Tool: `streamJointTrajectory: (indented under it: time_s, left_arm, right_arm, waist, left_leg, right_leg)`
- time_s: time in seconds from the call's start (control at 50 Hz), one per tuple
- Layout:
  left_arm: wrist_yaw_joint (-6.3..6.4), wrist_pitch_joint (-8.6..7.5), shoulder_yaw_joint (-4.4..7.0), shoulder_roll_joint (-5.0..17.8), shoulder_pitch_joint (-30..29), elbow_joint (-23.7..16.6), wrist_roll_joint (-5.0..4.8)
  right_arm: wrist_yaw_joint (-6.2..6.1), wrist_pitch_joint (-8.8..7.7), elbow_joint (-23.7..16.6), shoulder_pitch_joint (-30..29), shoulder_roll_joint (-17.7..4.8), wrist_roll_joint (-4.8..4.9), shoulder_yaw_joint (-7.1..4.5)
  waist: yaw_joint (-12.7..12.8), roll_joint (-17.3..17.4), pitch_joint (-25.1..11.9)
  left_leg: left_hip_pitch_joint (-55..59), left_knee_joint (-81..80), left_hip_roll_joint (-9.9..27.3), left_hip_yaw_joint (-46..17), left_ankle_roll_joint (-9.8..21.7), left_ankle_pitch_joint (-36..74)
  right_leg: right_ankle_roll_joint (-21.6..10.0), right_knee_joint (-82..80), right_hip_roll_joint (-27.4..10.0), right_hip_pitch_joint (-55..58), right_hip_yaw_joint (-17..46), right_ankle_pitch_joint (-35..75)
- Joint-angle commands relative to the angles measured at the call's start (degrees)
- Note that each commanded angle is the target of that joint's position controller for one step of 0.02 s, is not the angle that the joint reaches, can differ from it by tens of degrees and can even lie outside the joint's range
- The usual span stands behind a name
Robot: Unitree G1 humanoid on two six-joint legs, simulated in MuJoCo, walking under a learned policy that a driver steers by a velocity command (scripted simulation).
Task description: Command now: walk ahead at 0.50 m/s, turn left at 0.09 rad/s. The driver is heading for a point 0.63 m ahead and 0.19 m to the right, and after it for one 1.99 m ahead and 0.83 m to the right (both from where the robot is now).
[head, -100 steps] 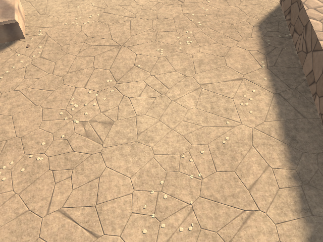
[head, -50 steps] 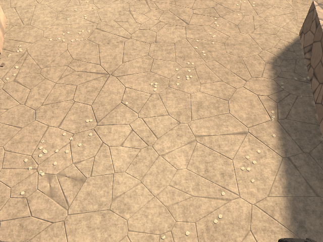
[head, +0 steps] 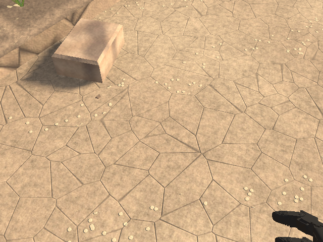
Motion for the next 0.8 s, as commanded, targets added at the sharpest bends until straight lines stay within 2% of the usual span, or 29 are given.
streamJointTrajectory:
  time_s: [0.02,0.04,0.06,0.08,0.1,0.12,0.14,0.16,0.18,0.22,0.28,0.32,0.38,0.44,0.48,0.52,0.54,0.56,0.58,0.6,0.62,0.64,0.66,0.68,0.7,0.72,0.76,0.8]
  left_arm:
    - [0.57,0.12,2.22,10.53,-2.76,-2.59,-0.3]
    - [0.63,0.12,1.35,8.67,-2.56,-3.12,0.39]
    - [0.4,-0.62,-0.66,2.87,1.01,-5.28,1.7]
    - [0.31,-1.53,-0.91,2.93,2.09,-4.84,0.75]
    - [0.08,-1.87,0.76,8.32,-1.81,-5.41,-0.8]
    - [0.06,-1.86,0.96,8.44,-5.19,-6.34,-1.2]
    - [0.24,-1.48,1.01,7.61,-6.55,-6.34,-0.54]
    - [0.45,-0.74,1.36,7.09,-5.9,-5.93,0.05]
    - [0.49,0.08,1.26,5.89,-4.43,-5.32,0.04]
    - [0.61,1.22,1.15,3.94,-3.89,-5.01,-0.02]
    - [0.65,1.56,1.3,3.3,-7.6,-6.45,0.21]
    - [0.05,1.21,1.12,2.69,-10.12,-7.24,0.37]
    - [-1.08,0.94,0.41,1.39,-16.23,-9.39,0.64]
    - [-2.16,0.87,-0.06,0.8,-21.61,-12.36,0.58]
    - [-2.96,0.84,-0.07,0.95,-23.76,-14.27,0.53]
    - [-3.51,1.0,0.52,2.07,-22.87,-15.46,0.42]
    - [-3.53,1.23,1.14,3.18,-20.6,-15.48,0.41]
    - [-3.37,1.42,2.21,5.07,-15.46,-14.66,0.28]
    - [-2.68,1.5,3.96,8.03,-6.7,-12.72,0.21]
    - [-1.32,2.24,5.76,12.83,1.6,-11.05,0.26]
    - [-1.01,1.71,6.16,17.66,-0.76,-11.84,0.03]
    - [-1.04,1.13,4.86,12.5,1.34,-12.7,0.41]
    - [-1.03,0.52,4.13,10.0,-0.95,-12.4,0.74]
    - [-1.01,0.24,3.68,8.54,-4.67,-12.77,0.48]
    - [-0.87,0.24,3.13,6.69,-8.3,-13.59,0.54]
    - [-0.55,0.2,2.67,5.64,-10.12,-14.63,1.34]
    - [-0.09,0.04,2.85,6.24,-10.93,-14.89,1.19]
    - [0.65,0.02,3.31,7.98,-9.92,-14.37,1.06]
  right_arm:
    - [-0.27,-0.83,-1.97,6.3,-8.37,-0.39,-3.59]
    - [-0.84,-0.66,0.18,15.05,-11.06,-0.76,-4.91]
    - [-1.53,-0.23,0.71,22.62,-17.02,-2.12,-6.18]
    - [-1.33,0.01,1.36,24.06,-14.78,-1.4,-5.61]
    - [-1.15,-0.25,1.53,20.98,-11.4,-1.0,-4.45]
    - [-1.08,-0.5,1.39,17.39,-9.45,-0.88,-3.78]
    - [-0.83,-0.88,1.64,13.96,-7.55,-1.07,-3.2]
    - [-0.68,-1.48,1.77,11.56,-6.13,-1.36,-2.88]
    - [-0.58,-2.02,2.15,10.17,-5.84,-1.64,-2.96]
    - [-0.68,-3.05,3.39,9.62,-5.96,-1.9,-3.29]
    - [-1.35,-3.44,5.47,10.91,-6.91,-2.35,-3.77]
    - [-1.79,-3.26,6.31,11.16,-7.53,-2.2,-3.88]
    - [-2.39,-2.76,7.73,13.03,-9.08,-1.72,-4.22]
    - [-2.66,-1.55,9.73,16.47,-10.16,-1.09,-4.63]
    - [-2.79,-0.46,10.57,17.61,-10.73,-0.62,-4.86]
    - [-3.22,0.51,10.45,16.8,-12.09,-0.4,-5.17]
    - [-3.57,0.97,10.24,16.39,-12.97,-0.27,-5.41]
    - [-3.88,1.47,10.01,15.87,-13.62,-0.26,-5.55]
    - [-4.14,1.67,9.66,14.65,-13.68,0.04,-5.42]
    - [-4.23,0.99,8.63,15.51,-11.61,-0.92,-4.51]
    - [-2.83,-0.94,5.77,21.29,-3.02,-2.44,-1.83]
    - [-1.84,-3.34,5.13,14.21,-8.03,-0.32,-2.56]
    - [-1.41,-4.48,3.12,8.77,-10.02,1.57,-3.1]
    - [-1.72,-4.98,3.12,8.35,-9.28,0.83,-2.84]
    - [-2.06,-4.84,3.79,8.49,-9.58,-0.73,-3.22]
    - [-2.03,-4.17,3.96,9.82,-9.83,-1.29,-3.56]
    - [-2.02,-2.86,3.89,11.11,-8.5,-1.82,-3.42]
    - [-2.21,-2.13,2.82,8.39,-6.84,-2.04,-2.79]
  waist:
    - [-8.86,-5.99,-3.93]
    - [-12.84,-4.32,-9.8]
    - [-13.51,8.06,-19.15]
    - [-13.49,13.91,-23.74]
    - [-13.49,8.14,-14.49]
    - [-11.91,6.16,-8.65]
    - [-10.06,3.93,-4.72]
    - [-8.17,4.9,-2.9]
    - [-6.85,5.5,-2.29]
    - [-5.76,3.96,-1.36]
    - [-6.25,1.88,0.31]
    - [-6.89,1.46,0.88]
    - [-9.37,0.24,2.79]
    - [-11.42,-0.56,4.54]
    - [-11.63,-0.16,4.59]
    - [-9.83,1.8,2.18]
    - [-8.13,3.27,-0.12]
    - [-5.06,4.07,-3.33]
    - [0.01,3.07,-7.81]
    - [3.14,-3.22,-13.06]
    - [-4.57,-15.84,-18.12]
    - [0.61,-8.52,-22.5]
    - [0.7,-6.22,-13.71]
    - [-2.4,-1.61,-8.69]
    - [-4.66,-0.89,-5.38]
    - [-6.57,-2.26,-4.51]
    - [-8.11,-2.85,-3.63]
    - [-7.74,-3.17,-2.08]
  left_leg:
    - [15.88,-3.93,-2.82,2.75,3.21,-0.77]
    - [30.12,-3.06,0.24,-0.31,5.24,-0.64]
    - [51.62,-3.29,15.98,-21.93,12.21,-3.92]
    - [53.67,-12.03,21.41,-39.45,16.42,-13.78]
    - [46.29,-13.78,19.65,-33.37,13.96,-18.12]
    - [38.87,-15.04,17.25,-25.12,12.03,-16.61]
    - [32.12,-17.3,14.63,-19.51,10.91,-12.81]
    - [27.47,-19.3,12.71,-14.96,9.92,-8.91]
    - [24.1,-21.14,11.72,-11.81,9.53,-6.11]
    - [21.6,-23.15,11.31,-6.61,9.78,0.45]
    - [23.19,-24.04,11.08,-0.9,9.62,6.69]
    - [24.26,-24.39,10.15,2.97,8.65,8.18]
    - [26.13,-25.13,10.4,6.85,7.64,8.98]
    - [32.83,-23.15,12.37,8.72,7.36,12.26]
    - [37.2,-20.21,13.47,9.85,6.9,17.92]
    - [39.15,-14.34,13.56,11.63,5.75,34.83]
    - [39.69,-9.58,13.5,12.24,5.14,44.81]
    - [38.75,-1.79,13.02,12.79,4.47,51.11]
    - [33.3,9.95,11.13,13.91,2.79,48.5]
    - [18.73,27.35,8.28,13.7,0.35,27.56]
    - [-7.55,46.56,-4.67,6.54,-3.23,-29.14]
    - [-13.76,50.82,-4.01,-4.98,-2.12,-29.87]
    - [-17.11,48.15,-1.19,-5.05,-0.8,-24.08]
    - [-14.75,42.44,1.3,-4.69,-0.5,-19.45]
    - [-11.23,37.59,2.78,-4.18,-1.21,-17.27]
    - [-7.33,35.69,3.73,-4.51,-1.9,-15.47]
    - [-4.46,31.14,3.78,-3.25,-3.97,-14.08]
    - [-3.73,23.96,3.0,-1.83,-5.79,-9.81]
  right_leg:
    - [-7.73,8.38,-12.72,-3.93,4.87,38.68]
    - [-5.83,20.45,-9.86,-11.04,3.09,35.66]
    - [-1.88,43.08,-2.7,-31.3,-0.03,12.13]
    - [-1.38,54.49,1.22,-41.15,6.67,-14.53]
    - [-1.99,58.71,-1.9,-46.02,9.29,-11.9]
    - [-2.39,57.29,-4.53,-46.09,7.85,-6.68]
    - [-1.95,54.43,-6.26,-44.27,7.19,-2.46]
    - [-1.54,51.93,-7.76,-41.36,7.66,0.83]
    - [-1.0,51.32,-8.25,-38.25,7.79,3.19]
    - [-0.12,50.51,-8.03,-37.67,8.13,6.56]
    - [0.66,44.27,-7.5,-41.92,9.84,13.9]
    - [0.51,37.39,-6.99,-41.75,8.88,20.02]
    - [-0.23,28.73,-6.48,-40.8,4.99,24.88]
    - [-1.73,23.66,-6.1,-43.81,2.83,22.7]
    - [-2.97,21.77,-5.21,-44.71,0.76,18.27]
    - [-4.92,21.02,-2.28,-39.83,-2.61,12.67]
    - [-6.12,21.52,-0.18,-35.64,-4.34,9.54]
    - [-7.62,21.43,2.01,-28.78,-5.31,7.4]
    - [-9.92,17.08,3.9,-15.52,-4.63,10.6]
    - [-13.48,15.35,-3.38,2.3,7.9,11.7]
    - [-25.14,10.82,-17.87,20.93,41.02,4.55]
    - [-25.46,3.91,-19.6,22.73,48.03,0.31]
    - [-22.37,2.52,-17.73,16.23,38.87,4.47]
    - [-20.12,2.37,-14.97,7.42,32.06,10.07]
    - [-18.79,1.57,-12.66,-0.09,26.96,16.16]
    - [-18.61,0.23,-11.26,-5.1,24.39,20.22]
    - [-18.88,-1.46,-9.95,-10.94,21.58,25.12]
    - [-18.17,-2.13,-8.19,-15.66,17.91,27.24]
Velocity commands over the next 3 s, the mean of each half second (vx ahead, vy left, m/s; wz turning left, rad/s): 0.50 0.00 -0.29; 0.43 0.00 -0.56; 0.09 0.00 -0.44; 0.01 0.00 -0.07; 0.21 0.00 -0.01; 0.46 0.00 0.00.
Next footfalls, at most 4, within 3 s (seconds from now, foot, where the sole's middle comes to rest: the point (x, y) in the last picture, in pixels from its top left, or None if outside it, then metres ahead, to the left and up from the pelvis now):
0.04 left None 0.19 0.12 -0.77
0.60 right None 0.45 -0.14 -0.77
1.02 left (202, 173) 0.78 -0.06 -0.77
1.44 right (239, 221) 0.58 -0.22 -0.77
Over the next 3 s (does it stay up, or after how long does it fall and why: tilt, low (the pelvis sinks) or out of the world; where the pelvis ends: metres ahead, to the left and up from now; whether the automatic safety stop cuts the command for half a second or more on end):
stays up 0.91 -0.30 0.01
